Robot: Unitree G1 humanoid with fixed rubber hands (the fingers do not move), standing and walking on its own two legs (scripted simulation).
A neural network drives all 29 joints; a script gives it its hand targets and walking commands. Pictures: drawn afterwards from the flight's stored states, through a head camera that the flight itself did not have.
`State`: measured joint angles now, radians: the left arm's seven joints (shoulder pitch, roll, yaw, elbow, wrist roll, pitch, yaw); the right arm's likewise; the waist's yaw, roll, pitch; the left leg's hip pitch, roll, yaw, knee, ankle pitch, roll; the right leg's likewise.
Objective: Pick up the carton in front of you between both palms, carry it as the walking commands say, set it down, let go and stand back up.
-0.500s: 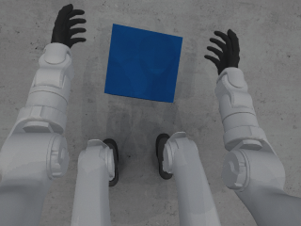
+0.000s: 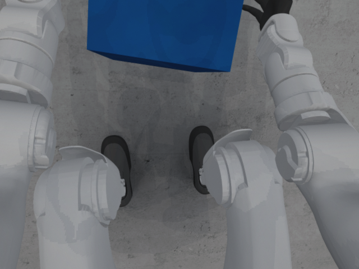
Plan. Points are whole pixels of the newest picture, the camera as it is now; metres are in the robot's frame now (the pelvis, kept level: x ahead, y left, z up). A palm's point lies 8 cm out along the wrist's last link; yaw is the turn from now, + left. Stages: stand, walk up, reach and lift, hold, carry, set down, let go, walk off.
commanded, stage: reach and lift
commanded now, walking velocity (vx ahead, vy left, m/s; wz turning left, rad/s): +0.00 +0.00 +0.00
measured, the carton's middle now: (164, 9) +0.54 -0.02 -0.25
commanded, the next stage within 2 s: none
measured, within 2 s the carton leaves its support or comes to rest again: leaves its support in 0.82 s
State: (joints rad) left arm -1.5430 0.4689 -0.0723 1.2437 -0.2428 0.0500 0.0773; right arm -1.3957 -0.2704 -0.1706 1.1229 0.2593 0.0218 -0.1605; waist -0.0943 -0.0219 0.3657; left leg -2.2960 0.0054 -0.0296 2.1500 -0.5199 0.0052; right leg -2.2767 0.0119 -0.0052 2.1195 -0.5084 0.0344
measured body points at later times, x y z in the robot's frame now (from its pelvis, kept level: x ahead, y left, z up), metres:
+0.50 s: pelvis +0.01 +0.00 +0.00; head +0.38 +0.00 +0.25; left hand +0.58 +0.13 -0.19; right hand +0.53 -0.18 -0.18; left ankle +0.12 +0.12 -0.34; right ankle +0.13 -0.12 -0.34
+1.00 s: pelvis +0.01 +0.00 +0.00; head +0.34 +0.02 +0.30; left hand +0.56 +0.13 -0.13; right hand +0.54 -0.17 -0.12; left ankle +0.12 +0.12 -0.34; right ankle +0.13 -0.13 -0.34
